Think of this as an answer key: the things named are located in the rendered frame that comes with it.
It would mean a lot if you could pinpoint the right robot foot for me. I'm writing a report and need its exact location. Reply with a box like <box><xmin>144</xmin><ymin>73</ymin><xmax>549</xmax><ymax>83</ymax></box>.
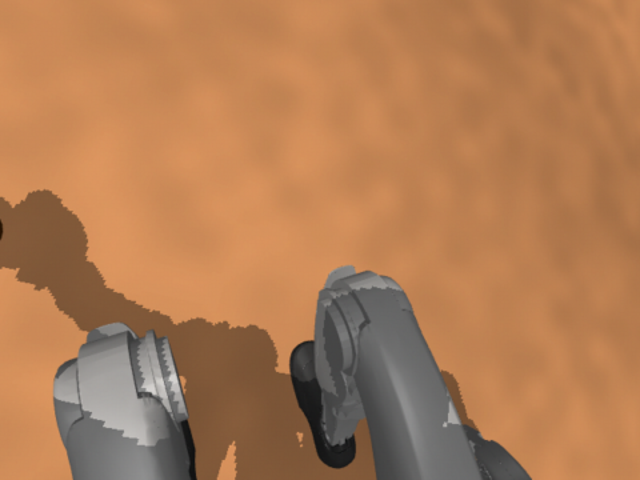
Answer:
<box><xmin>290</xmin><ymin>341</ymin><xmax>356</xmax><ymax>469</ymax></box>

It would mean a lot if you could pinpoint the left robot foot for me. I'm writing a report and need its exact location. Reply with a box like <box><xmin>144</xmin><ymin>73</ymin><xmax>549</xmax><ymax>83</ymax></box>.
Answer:
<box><xmin>181</xmin><ymin>419</ymin><xmax>197</xmax><ymax>480</ymax></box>

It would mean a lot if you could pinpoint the right robot hand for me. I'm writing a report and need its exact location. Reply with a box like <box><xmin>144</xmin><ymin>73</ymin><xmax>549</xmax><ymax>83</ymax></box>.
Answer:
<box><xmin>463</xmin><ymin>424</ymin><xmax>532</xmax><ymax>480</ymax></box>

